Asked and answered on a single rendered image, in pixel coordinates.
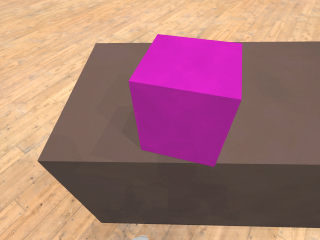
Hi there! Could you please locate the pedestal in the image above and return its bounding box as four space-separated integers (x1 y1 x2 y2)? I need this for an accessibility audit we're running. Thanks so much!
37 41 320 228

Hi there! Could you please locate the carton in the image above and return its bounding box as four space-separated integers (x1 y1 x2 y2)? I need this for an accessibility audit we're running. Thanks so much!
128 34 242 167

